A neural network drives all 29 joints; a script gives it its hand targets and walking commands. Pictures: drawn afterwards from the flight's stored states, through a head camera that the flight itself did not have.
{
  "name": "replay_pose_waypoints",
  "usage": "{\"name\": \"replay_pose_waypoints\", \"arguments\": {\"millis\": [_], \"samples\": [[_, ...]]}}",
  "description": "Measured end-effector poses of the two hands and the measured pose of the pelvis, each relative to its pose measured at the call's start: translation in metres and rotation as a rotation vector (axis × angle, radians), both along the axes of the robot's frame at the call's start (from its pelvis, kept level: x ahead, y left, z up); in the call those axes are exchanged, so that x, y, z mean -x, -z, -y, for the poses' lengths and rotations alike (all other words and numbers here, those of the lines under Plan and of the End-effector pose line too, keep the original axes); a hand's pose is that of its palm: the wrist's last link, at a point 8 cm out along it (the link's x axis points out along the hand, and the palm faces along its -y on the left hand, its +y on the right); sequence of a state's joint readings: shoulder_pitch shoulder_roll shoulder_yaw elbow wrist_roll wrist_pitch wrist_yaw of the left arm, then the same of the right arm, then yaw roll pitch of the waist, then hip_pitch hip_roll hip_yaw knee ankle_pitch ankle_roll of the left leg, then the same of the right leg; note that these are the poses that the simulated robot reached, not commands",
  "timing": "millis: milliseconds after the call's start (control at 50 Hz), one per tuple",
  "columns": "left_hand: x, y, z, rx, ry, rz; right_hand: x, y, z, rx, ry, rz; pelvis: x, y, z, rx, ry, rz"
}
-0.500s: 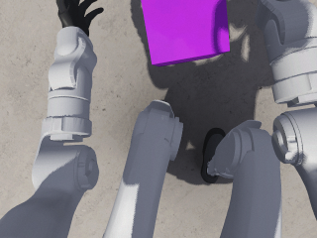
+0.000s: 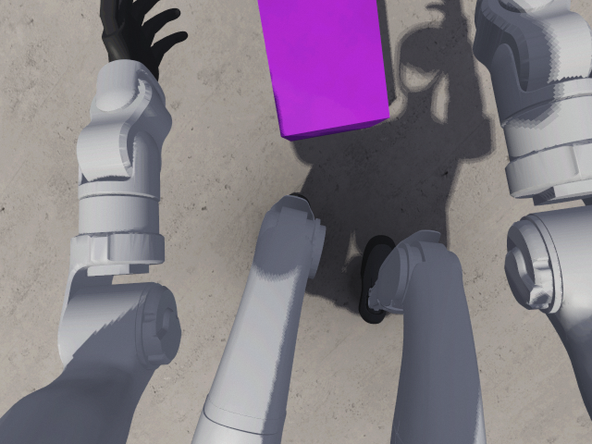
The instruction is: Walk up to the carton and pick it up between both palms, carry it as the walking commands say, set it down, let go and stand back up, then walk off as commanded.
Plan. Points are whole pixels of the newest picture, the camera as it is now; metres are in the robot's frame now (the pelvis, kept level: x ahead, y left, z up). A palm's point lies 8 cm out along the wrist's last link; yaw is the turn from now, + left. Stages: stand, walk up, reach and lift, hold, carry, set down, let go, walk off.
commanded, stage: set down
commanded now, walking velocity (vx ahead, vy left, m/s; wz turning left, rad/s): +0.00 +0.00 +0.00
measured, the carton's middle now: (321, 62) +0.55 +0.12 -0.44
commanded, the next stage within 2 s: let go in 0.42 s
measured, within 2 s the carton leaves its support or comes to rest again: neither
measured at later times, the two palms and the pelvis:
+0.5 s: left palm (6, 4) +0.44 +0.30 +0.01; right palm out of the picture +0.57 -0.04 +0.03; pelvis +0.02 +0.00 +0.10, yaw +0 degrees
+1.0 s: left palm out of the picture +0.39 +0.28 +0.11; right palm out of the picture +0.47 -0.12 +0.11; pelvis +0.13 +0.04 +0.20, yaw -2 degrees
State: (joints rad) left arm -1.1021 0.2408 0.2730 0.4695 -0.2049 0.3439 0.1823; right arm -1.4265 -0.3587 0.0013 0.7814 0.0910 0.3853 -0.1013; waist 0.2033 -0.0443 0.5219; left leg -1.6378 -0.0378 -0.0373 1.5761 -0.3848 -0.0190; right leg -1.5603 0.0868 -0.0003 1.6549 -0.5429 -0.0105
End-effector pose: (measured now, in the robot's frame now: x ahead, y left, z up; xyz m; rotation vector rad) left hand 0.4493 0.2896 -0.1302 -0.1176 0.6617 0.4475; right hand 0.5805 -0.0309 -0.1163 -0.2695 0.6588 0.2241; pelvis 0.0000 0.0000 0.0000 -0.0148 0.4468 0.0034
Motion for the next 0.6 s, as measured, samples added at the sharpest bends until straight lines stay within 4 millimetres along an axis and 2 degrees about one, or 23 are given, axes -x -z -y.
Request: {"name": "replay_pose_waypoints", "arguments": {"millis": [100,240,320,380,420,480,600], "samples": [[-0.001,-0.034,-0.001,-0.012,-0.002,0.03,-0.005,-0.042,-0.007,-0.023,-0.009,0.062,-0.002,-0.025,0.003,0.005,-0.009,0.014],[0.007,-0.076,-0.01,-0.031,-0.022,0.017,-0.005,-0.082,0.009,0.0,0.022,0.04,-0.003,-0.062,0.003,0.0,-0.004,0.044],[0.008,-0.098,-0.005,-0.013,0.007,0.025,0.002,-0.107,0.013,0.002,0.025,0.039,-0.003,-0.081,0.002,0.004,-0.001,0.061],[0.011,-0.109,-0.004,-0.011,0.014,-0.011,0.007,-0.117,0.014,-0.008,0.045,-0.007,-0.005,-0.092,0.0,0.01,0.005,0.041],[0.009,-0.126,-0.005,-0.028,0.013,0.018,0.006,-0.132,0.012,-0.019,0.044,0.017,-0.006,-0.099,-0.001,0.01,0.008,0.032],[0.007,-0.137,-0.008,-0.02,0.015,-0.01,0.007,-0.145,0.011,0.002,0.047,-0.001,-0.014,-0.102,-0.003,0.017,0.0,-0.056],[-0.007,-0.165,-0.004,-0.047,0.08,-0.002,0.006,-0.175,0.011,0.003,0.062,0.021,-0.031,-0.115,-0.009,0.016,0.003,-0.142]]}}
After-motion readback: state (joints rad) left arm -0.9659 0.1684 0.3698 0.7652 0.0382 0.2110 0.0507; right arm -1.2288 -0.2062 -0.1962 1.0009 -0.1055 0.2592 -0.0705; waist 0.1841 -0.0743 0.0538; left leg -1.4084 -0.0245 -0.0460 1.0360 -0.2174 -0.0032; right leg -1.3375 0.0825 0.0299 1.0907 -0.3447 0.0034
